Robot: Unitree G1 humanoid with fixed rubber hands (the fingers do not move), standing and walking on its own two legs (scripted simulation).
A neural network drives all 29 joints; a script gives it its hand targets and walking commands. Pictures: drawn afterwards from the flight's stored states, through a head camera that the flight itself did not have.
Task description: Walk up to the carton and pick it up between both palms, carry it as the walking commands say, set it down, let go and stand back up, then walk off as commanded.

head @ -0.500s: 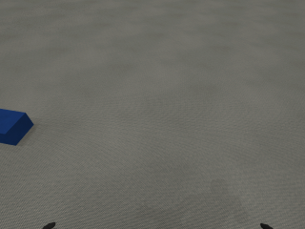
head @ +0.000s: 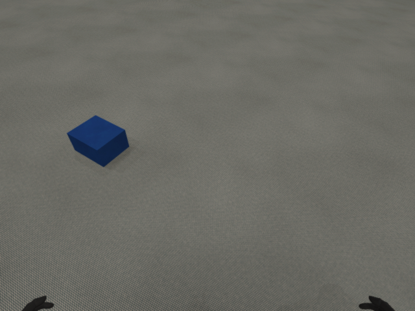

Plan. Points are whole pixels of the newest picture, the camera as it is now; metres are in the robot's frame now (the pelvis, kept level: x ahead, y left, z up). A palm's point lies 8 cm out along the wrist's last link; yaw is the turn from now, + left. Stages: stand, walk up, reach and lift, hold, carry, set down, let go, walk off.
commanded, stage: walk up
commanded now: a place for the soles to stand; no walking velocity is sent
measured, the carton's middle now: (99, 140) +1.30 +0.66 -0.69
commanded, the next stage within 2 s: none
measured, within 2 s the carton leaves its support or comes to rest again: neither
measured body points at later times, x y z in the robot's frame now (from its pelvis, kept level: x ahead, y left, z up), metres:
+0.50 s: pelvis +0.21 +0.07 -0.01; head +0.23 +0.07 +0.44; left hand +0.09 +0.43 -0.07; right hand +0.53 -0.15 -0.06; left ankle +0.27 +0.23 -0.73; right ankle +0.15 -0.10 -0.73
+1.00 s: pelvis +0.41 +0.15 +0.00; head +0.43 +0.14 +0.44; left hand +0.34 +0.51 -0.05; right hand +0.66 -0.09 -0.11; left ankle +0.37 +0.28 -0.68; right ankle +0.50 +0.06 -0.73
